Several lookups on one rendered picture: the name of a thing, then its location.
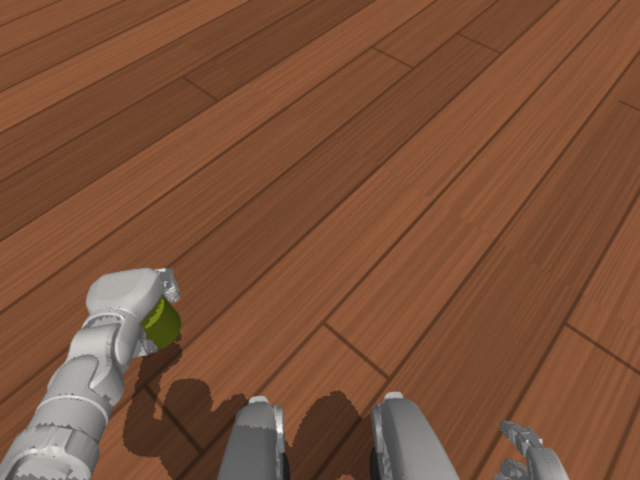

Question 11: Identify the left robot arm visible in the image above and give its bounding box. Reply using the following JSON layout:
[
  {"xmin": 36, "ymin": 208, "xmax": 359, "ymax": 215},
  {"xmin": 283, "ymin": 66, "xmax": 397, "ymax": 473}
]
[{"xmin": 0, "ymin": 309, "xmax": 140, "ymax": 480}]

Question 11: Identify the right robot hand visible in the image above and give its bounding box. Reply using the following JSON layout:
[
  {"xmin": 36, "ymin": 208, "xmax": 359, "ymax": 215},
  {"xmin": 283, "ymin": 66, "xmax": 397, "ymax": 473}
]
[{"xmin": 494, "ymin": 420, "xmax": 570, "ymax": 480}]

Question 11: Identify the tin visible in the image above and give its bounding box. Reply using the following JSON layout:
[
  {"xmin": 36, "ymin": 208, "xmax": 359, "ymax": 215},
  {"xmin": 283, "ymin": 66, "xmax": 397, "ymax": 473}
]
[{"xmin": 140, "ymin": 295, "xmax": 181, "ymax": 349}]

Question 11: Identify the left robot hand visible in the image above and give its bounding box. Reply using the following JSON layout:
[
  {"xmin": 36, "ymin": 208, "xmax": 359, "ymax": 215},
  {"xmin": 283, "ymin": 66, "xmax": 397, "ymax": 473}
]
[{"xmin": 86, "ymin": 267, "xmax": 180, "ymax": 358}]

